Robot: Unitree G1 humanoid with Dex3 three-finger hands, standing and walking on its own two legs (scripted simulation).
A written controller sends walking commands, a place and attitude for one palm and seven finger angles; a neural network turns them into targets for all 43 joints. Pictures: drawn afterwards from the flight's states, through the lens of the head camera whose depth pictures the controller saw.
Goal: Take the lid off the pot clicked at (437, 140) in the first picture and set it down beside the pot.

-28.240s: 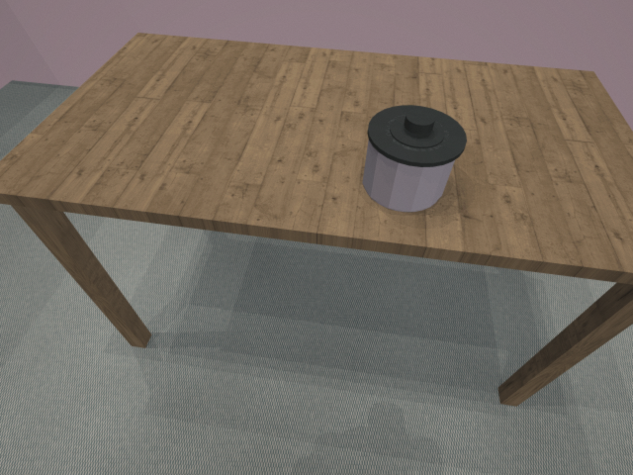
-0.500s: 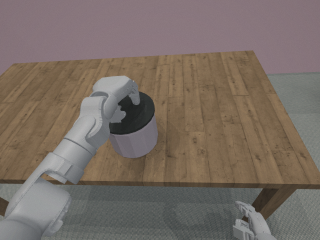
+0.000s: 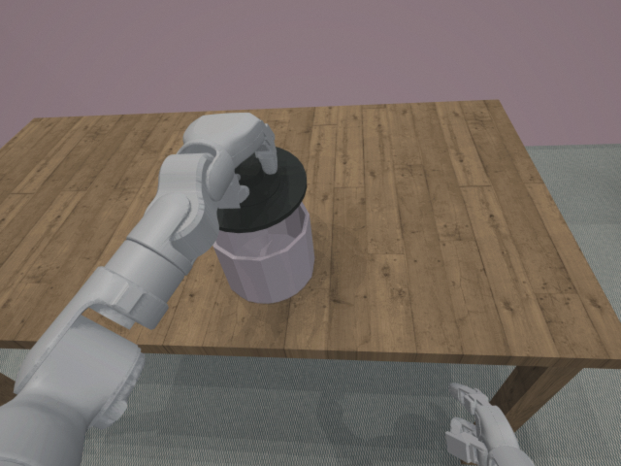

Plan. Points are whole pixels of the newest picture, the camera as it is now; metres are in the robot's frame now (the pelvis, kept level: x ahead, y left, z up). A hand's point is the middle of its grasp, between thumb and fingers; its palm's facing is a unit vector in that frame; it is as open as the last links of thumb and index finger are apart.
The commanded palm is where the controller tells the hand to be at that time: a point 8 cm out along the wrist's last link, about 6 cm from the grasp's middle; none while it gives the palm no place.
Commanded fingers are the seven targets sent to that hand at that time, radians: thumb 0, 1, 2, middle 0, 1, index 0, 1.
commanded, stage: lift the lid straight up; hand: left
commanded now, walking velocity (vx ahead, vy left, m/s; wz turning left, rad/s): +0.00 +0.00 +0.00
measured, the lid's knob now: (245, 172) +0.45 +0.11 +0.17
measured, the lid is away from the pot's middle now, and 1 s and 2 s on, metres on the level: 0.01 0.03 0.12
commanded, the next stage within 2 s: move the lid sideways beside the pot in 1.00 s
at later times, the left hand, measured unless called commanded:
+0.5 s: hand (241, 146) +0.42 +0.10 +0.23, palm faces -0.04 -0.02 -1.00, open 7.5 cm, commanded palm +0.38 +0.11 +0.31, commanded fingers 0.00 0.41 1.30 -0.97 -0.73 -1.02 -0.76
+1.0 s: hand (245, 122) +0.42 +0.09 +0.26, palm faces -0.02 -0.01 -1.00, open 7.5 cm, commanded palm +0.39 +0.10 +0.33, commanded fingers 0.00 0.41 1.30 -0.97 -0.73 -1.02 -0.76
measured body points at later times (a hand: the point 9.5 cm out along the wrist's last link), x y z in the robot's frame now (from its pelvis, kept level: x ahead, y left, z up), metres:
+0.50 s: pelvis +0.00 +0.00 +0.00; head -0.01 -0.05 +0.45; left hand +0.41 +0.10 +0.29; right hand +0.20 -0.21 -0.11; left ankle +0.01 +0.06 -0.74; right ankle +0.00 -0.11 -0.74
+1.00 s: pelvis -0.01 -0.01 +0.00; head -0.01 -0.06 +0.45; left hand +0.42 +0.09 +0.31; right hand +0.19 -0.23 -0.11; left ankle +0.01 +0.06 -0.74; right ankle +0.00 -0.11 -0.74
